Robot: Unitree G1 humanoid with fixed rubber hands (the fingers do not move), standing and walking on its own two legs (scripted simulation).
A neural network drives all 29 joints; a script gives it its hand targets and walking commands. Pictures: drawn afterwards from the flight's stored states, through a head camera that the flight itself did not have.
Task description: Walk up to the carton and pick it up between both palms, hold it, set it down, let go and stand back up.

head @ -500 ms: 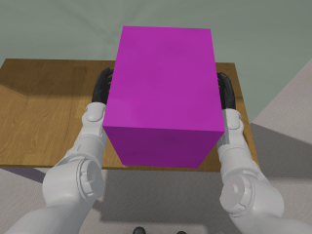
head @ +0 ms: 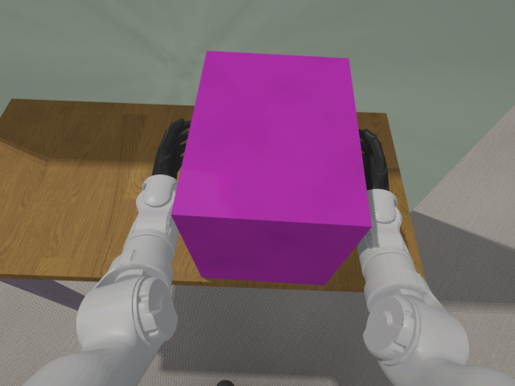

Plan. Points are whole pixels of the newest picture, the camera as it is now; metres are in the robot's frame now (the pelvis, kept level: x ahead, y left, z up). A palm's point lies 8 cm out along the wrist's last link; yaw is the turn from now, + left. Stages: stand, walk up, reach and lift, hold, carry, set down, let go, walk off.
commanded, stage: reach and lift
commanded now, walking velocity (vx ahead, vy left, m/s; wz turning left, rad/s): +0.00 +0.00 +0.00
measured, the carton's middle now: (269, 176) +0.45 +0.02 +0.00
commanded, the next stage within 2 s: none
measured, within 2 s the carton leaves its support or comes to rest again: leaves its support in 1.44 s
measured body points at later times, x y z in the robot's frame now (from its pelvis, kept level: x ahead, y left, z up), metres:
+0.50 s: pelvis +0.00 +0.00 +0.00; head +0.09 +0.02 +0.44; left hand +0.44 +0.18 +0.04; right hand +0.43 -0.15 +0.04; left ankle -0.01 +0.11 -0.75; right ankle -0.03 -0.11 -0.75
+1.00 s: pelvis -0.01 +0.00 +0.00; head +0.07 +0.02 +0.44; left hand +0.42 +0.18 +0.04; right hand +0.42 -0.14 +0.05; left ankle -0.01 +0.11 -0.75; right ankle -0.03 -0.11 -0.75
